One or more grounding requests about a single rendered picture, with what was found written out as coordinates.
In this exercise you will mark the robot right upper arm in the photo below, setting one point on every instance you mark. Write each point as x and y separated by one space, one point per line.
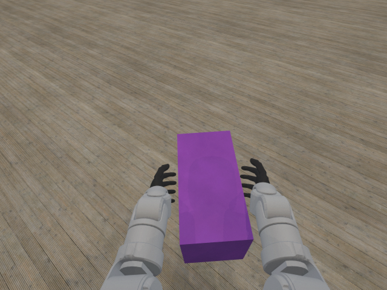
286 281

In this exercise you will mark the robot left hand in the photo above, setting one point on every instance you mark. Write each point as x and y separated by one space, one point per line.
160 175

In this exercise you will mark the robot right hand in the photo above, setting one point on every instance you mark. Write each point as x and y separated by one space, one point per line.
259 171

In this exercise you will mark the carton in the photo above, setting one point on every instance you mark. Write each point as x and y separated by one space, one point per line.
213 218

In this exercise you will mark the robot right forearm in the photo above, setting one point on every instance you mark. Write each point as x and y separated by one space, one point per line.
282 247

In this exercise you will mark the robot left upper arm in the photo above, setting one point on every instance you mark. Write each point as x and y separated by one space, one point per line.
132 282

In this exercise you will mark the robot left forearm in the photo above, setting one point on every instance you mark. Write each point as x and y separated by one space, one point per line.
142 249

